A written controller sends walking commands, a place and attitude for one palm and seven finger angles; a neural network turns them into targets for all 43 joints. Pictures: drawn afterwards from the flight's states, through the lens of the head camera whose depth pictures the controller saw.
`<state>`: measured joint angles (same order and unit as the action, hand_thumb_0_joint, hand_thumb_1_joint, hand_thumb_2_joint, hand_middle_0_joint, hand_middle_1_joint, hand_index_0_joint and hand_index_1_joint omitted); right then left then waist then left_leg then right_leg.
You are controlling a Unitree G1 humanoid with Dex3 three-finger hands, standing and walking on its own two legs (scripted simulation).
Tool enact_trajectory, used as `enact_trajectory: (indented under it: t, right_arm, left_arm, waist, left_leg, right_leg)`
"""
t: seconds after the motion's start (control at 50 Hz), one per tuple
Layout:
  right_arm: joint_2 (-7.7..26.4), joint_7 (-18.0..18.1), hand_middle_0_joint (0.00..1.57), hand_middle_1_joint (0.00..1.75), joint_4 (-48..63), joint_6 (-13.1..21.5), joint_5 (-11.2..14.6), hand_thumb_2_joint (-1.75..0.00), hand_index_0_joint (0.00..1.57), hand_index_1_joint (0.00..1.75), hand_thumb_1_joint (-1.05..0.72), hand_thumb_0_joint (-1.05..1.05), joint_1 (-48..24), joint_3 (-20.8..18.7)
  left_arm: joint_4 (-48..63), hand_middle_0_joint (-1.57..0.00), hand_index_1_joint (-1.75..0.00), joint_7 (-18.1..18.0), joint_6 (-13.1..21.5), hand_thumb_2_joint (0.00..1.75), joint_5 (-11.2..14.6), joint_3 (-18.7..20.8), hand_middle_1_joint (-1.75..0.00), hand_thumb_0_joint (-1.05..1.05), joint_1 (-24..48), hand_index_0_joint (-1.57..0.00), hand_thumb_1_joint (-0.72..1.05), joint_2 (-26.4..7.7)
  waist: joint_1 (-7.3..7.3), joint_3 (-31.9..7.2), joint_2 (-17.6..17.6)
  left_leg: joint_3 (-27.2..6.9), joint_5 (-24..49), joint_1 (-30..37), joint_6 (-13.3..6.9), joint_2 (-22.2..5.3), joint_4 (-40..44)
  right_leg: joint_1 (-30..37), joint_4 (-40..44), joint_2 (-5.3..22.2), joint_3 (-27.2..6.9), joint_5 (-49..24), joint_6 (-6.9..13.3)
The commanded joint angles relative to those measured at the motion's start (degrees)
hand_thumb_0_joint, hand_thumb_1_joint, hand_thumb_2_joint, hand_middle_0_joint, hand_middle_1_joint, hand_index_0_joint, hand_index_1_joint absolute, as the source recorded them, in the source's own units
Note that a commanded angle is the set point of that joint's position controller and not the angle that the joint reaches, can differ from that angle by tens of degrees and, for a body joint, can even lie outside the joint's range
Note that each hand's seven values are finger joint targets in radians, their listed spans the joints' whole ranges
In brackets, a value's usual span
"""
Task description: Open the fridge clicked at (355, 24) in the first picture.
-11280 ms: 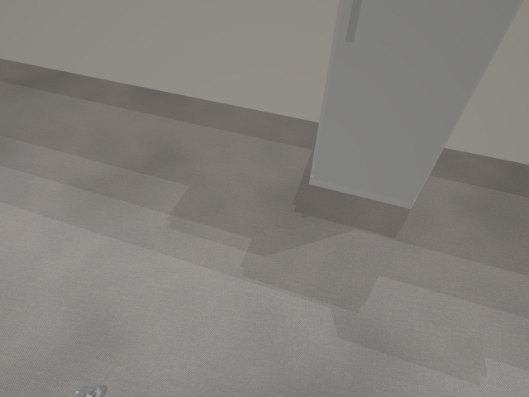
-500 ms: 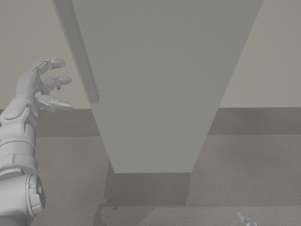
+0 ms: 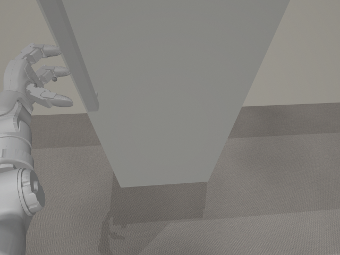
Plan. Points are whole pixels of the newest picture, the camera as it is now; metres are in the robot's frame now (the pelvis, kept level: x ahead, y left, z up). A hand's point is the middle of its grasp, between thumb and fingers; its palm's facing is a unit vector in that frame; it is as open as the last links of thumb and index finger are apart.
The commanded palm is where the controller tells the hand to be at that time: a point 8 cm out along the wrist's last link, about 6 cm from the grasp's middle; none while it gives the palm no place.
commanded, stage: move the hooked fingers beside the handle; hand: left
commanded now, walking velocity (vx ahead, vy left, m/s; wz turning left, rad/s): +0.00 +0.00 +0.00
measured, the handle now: (68, 33) +0.50 +0.20 +0.25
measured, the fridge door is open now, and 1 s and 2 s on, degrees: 0 0 0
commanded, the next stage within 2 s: feel for the door with the fingertips in 0.68 s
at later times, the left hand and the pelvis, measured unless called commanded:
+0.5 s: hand (56, 81) +0.45 +0.24 +0.17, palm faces +0.05 -1.00 +0.00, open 13.9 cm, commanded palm +0.43 +0.29 +0.16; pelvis +0.00 +0.00 +0.00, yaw +1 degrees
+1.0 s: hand (64, 81) +0.45 +0.22 +0.17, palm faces +0.03 -1.00 +0.00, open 13.9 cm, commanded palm +0.43 +0.27 +0.16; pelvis +0.00 +0.00 +0.00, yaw +1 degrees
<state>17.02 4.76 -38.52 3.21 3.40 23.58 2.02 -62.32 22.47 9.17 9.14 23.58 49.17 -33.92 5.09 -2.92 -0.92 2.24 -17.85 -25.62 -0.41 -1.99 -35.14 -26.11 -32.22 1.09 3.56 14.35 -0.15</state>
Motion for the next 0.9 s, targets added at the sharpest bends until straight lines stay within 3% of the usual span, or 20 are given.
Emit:
enact_trajectory:
  t: [0.0, 0.02, 0.1, 0.14, 0.16, 0.26, 0.3, 0.34, 0.38, 0.4, 0.48, 0.5, 0.56, 0.64, 0.68, 0.76, 0.78, 0.8, 0.84, 0.88]
  right_arm:
    - [9.00, 0.66, 0.20, 0.30, 6.31, 2.02, -0.29, -0.90, 0.20, 0.30, -0.90, 0.00, 2.95, -3.77]
    - [8.99, 0.53, 0.20, 0.30, 6.43, 1.94, -0.19, -0.90, 0.20, 0.30, -0.90, 0.00, 2.52, -3.72]
    - [9.08, 0.81, 0.20, 0.30, 6.09, 1.55, -0.11, -0.90, 0.20, 0.30, -0.90, 0.00, 2.36, -3.49]
    - [9.07, 0.69, 0.20, 0.30, 5.99, 1.57, -0.26, -0.90, 0.20, 0.30, -0.90, 0.00, 2.52, -3.59]
    - [8.84, 0.56, 0.20, 0.30, 6.41, 1.57, -0.29, -0.90, 0.20, 0.30, -0.90, 0.00, 2.30, -3.48]
    - [8.54, 0.36, 0.20, 0.30, 6.80, 1.46, -0.10, -0.90, 0.20, 0.30, -0.90, 0.00, 1.34, -3.30]
    - [8.77, 0.62, 0.20, 0.30, 6.83, 1.32, -0.19, -0.90, 0.20, 0.30, -0.90, 0.00, 1.53, -3.17]
    - [8.93, 0.65, 0.20, 0.30, 6.61, 1.31, -0.23, -0.90, 0.20, 0.30, -0.90, 0.00, 1.61, -3.21]
    - [8.32, 0.42, 0.20, 0.30, 7.32, 1.33, -0.12, -0.90, 0.20, 0.30, -0.90, 0.00, 0.91, -3.03]
    - [8.34, 0.44, 0.20, 0.30, 7.26, 1.24, -0.22, -0.90, 0.20, 0.30, -0.90, 0.00, 1.28, -3.22]
    - [8.65, 0.54, 0.20, 0.30, 7.26, 1.16, -0.08, -0.90, 0.20, 0.30, -0.90, 0.00, 0.77, -3.11]
    - [8.58, 0.61, 0.20, 0.30, 7.43, 1.18, -0.13, -0.90, 0.20, 0.30, -0.90, 0.00, 0.97, -3.13]
    - [8.80, 0.76, 0.20, 0.30, 6.94, 1.01, -0.06, -0.90, 0.20, 0.30, -0.90, 0.00, 1.03, -2.91]
    - [8.72, 0.57, 0.20, 0.30, 7.42, 0.72, -0.13, -0.90, 0.20, 0.30, -0.90, 0.00, 1.38, -3.08]
    - [8.48, 0.50, 0.20, 0.30, 7.42, 0.75, -0.11, -0.90, 0.20, 0.30, -0.90, 0.00, 1.09, -3.12]
    - [8.80, 0.55, 0.20, 0.30, 7.31, 0.60, 0.01, -0.90, 0.20, 0.30, -0.90, 0.00, 1.23, -3.21]
    - [8.46, 0.48, 0.20, 0.30, 7.57, 0.77, 0.08, -0.90, 0.20, 0.30, -0.90, 0.00, 0.74, -3.21]
    - [8.27, 0.52, 0.20, 0.30, 7.57, 0.90, 0.03, -0.90, 0.20, 0.30, -0.90, 0.00, 0.94, -3.39]
    - [8.49, 0.49, 0.20, 0.30, 6.92, 0.97, -0.04, -0.90, 0.20, 0.30, -0.90, 0.00, 1.09, -3.35]
    - [8.21, 0.35, 0.20, 0.30, 6.84, 1.34, 0.01, -0.90, 0.20, 0.30, -0.90, 0.00, 0.74, -3.56]
  left_arm:
    - [14.87, -0.30, -1.20, -1.03, 3.63, 0.30, 2.12, 0.37, -1.20, 0.00, 25.03, -0.30, -0.50, -12.99]
    - [14.95, -0.30, -1.20, -1.23, 3.34, 0.30, 2.12, 0.92, -1.20, 0.00, 24.15, -0.30, -0.50, -13.13]
    - [13.92, -0.30, -1.20, -2.00, 2.69, 0.30, 1.96, -0.22, -1.20, 0.00, 26.74, -0.30, -0.50, -12.55]
    - [13.89, -0.30, -1.20, -2.29, 2.68, 0.30, 1.07, 0.99, -1.20, 0.00, 26.40, -0.30, -0.50, -14.03]
    - [14.51, -0.30, -1.20, -2.23, 2.74, 0.30, 1.01, -0.02, -1.20, 0.00, 25.69, -0.30, -0.50, -12.60]
    - [15.47, -0.30, -1.20, -2.40, 2.39, 0.30, 1.78, -1.57, -1.20, 0.00, 25.64, -0.30, -0.50, -9.99]
    - [14.69, -0.30, -1.20, -2.83, 2.29, 0.30, 1.98, -0.96, -1.20, 0.00, 26.45, -0.30, -0.50, -11.04]
    - [14.01, -0.30, -1.20, -2.89, 2.44, 0.30, 1.08, 1.20, -1.20, 0.00, 27.27, -0.30, -0.50, -14.35]
    - [14.51, -0.30, -1.20, -2.48, 2.55, 0.30, 0.84, -1.16, -1.20, 0.00, 25.48, -0.30, -0.50, -11.05]
    - [15.39, -0.30, -1.20, -2.53, 2.93, 0.30, 1.37, -1.43, -1.20, 0.00, 26.24, -0.30, -0.50, -10.50]
    - [14.43, -0.30, -1.20, -2.47, 2.68, 0.30, 1.71, -0.15, -1.20, 0.00, 26.27, -0.30, -0.50, -12.13]
    - [14.44, -0.30, -1.20, -2.37, 2.78, 0.30, 2.07, -0.59, -1.20, 0.00, 26.09, -0.30, -0.50, -11.43]
    - [12.75, -0.30, -1.20, -2.18, 2.58, 0.30, 1.13, 0.83, -1.20, 0.00, 27.42, -0.30, -0.50, -14.53]
    - [13.14, -0.30, -1.20, -1.86, 2.75, 0.30, 1.24, 1.21, -1.20, 0.00, 24.81, -0.30, -0.50, -14.50]
    - [14.94, -0.30, -1.20, -1.57, 3.06, 0.30, 1.56, -0.43, -1.20, 0.00, 26.47, -0.30, -0.50, -12.57]
    - [14.54, -0.30, -1.20, -1.74, 2.82, 0.30, 2.11, 0.71, -1.20, 0.00, 25.18, -0.30, -0.50, -13.54]
    - [16.41, -0.30, -1.20, -1.65, 2.82, 0.30, 2.16, -1.56, -1.20, 0.00, 26.41, -0.30, -0.50, -10.82]
    - [17.74, -0.30, -1.20, -1.91, 3.01, 0.30, 2.58, -2.75, -1.20, 0.00, 26.67, -0.30, -0.50, -8.84]
    - [17.19, -0.30, -1.20, -2.64, 2.47, 0.30, 2.39, -2.23, -1.20, 0.00, 26.38, -0.30, -0.50, -9.16]
    - [19.24, -0.30, -1.20, -3.09, 2.35, 0.30, 2.62, -4.70, -1.20, 0.00, 27.47, -0.30, -0.50, -5.62]
  waist:
    - [-0.02, -20.64, -3.53]
    - [-0.37, -20.19, -3.90]
    - [0.74, -16.30, -2.98]
    - [0.31, -18.78, -3.58]
    - [0.03, -19.28, -3.88]
    - [0.33, -17.61, -3.81]
    - [0.60, -17.12, -1.96]
    - [0.22, -18.85, -2.47]
    - [-0.13, -18.57, -5.16]
    - [0.29, -19.06, -3.97]
    - [0.23, -18.45, -1.57]
    - [0.17, -18.56, -1.97]
    - [0.30, -17.74, -2.59]
    - [-0.35, -20.08, -2.95]
    - [0.03, -20.06, -4.45]
    - [0.03, -18.99, -1.92]
    - [0.39, -19.23, -4.11]
    - [0.65, -19.48, -4.07]
    - [0.66, -19.19, -4.12]
    - [1.13, -19.24, -4.66]
  left_leg:
    - [-3.21, 17.66, 11.73, -1.33, 1.02, 3.34]
    - [-3.22, 17.02, 11.60, -1.25, 0.99, 3.41]
    - [-3.21, 13.60, 9.22, -1.49, 1.06, 3.82]
    - [-3.42, 14.37, 10.24, -1.35, 1.09, 3.48]
    - [-3.51, 14.72, 10.43, -1.22, 1.13, 3.55]
    - [-3.49, 14.84, 10.45, -1.18, 1.02, 3.24]
    - [-3.33, 13.68, 9.30, -1.43, 1.18, 3.20]
    - [-3.35, 14.01, 9.01, -1.45, 1.30, 2.90]
    - [-3.24, 15.36, 9.96, -1.12, 1.39, 2.79]
    - [-3.27, 16.09, 10.36, -1.26, 1.30, 2.42]
    - [-3.19, 13.69, 8.78, -1.38, 1.28, 2.81]
    - [-2.98, 14.28, 8.73, -1.52, 1.43, 2.55]
    - [-3.06, 12.81, 7.15, -1.51, 1.55, 2.60]
    - [-3.00, 15.19, 8.17, -1.45, 1.51, 2.15]
    - [-3.01, 14.79, 8.93, -1.34, 1.53, 2.28]
    - [-3.16, 13.98, 7.95, -1.49, 1.35, 2.54]
    - [-3.05, 13.72, 9.05, -1.47, 1.42, 2.54]
    - [-3.02, 14.75, 9.93, -1.56, 1.42, 2.23]
    - [-3.58, 13.90, 10.35, -1.35, 1.27, 2.48]
    - [-3.79, 14.01, 11.89, -1.22, 1.14, 2.57]
  right_leg:
    - [7.61, 1.95, -2.09, -1.06, -14.90, 1.59]
    - [6.99, 2.08, -2.17, -1.22, -14.61, 1.45]
    - [5.99, 2.58, -1.91, -1.03, -11.89, 1.48]
    - [6.15, 2.18, -1.92, -1.29, -12.61, 1.44]
    - [6.37, 1.98, -1.92, -1.17, -12.79, 1.47]
    - [5.60, 1.91, -2.01, -1.05, -13.12, 1.53]
    - [6.37, 2.03, -1.82, -1.04, -12.39, 1.52]
    - [7.23, 1.65, -1.77, -1.58, -13.53, 1.40]
    - [6.51, 1.34, -1.77, -1.34, -14.19, 1.64]
    - [7.02, 1.27, -1.70, -1.15, -14.56, 1.67]
    - [7.42, 1.50, -1.80, -1.40, -13.92, 1.36]
    - [7.88, 1.43, -1.70, -1.41, -14.26, 1.48]
    - [7.62, 1.54, -1.57, -1.86, -13.80, 1.30]
    - [8.40, 0.98, -1.68, -1.75, -15.67, 1.37]
    - [7.93, 1.20, -1.73, -1.70, -15.18, 1.40]
    - [8.11, 1.40, -1.87, -1.59, -14.50, 1.33]
    - [7.19, 1.51, -1.86, -1.64, -14.00, 1.36]
    - [7.37, 1.41, -1.84, -1.32, -14.24, 1.53]
    - [5.97, 1.67, -1.99, -1.24, -12.96, 1.47]
    - [5.02, 1.87, -2.07, -1.03, -12.39, 1.47]
